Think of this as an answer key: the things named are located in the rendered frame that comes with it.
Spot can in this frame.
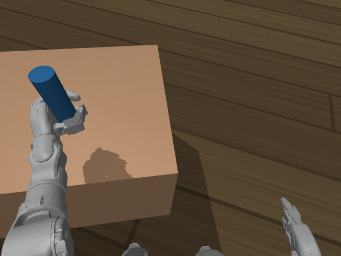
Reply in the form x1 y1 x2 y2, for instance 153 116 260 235
28 66 76 134

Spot right robot hand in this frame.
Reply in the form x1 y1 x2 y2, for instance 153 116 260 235
280 197 322 256

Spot left robot arm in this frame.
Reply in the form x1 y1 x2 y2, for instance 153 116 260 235
1 134 74 256

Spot left robot hand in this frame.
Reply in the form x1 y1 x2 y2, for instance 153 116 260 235
30 89 88 139

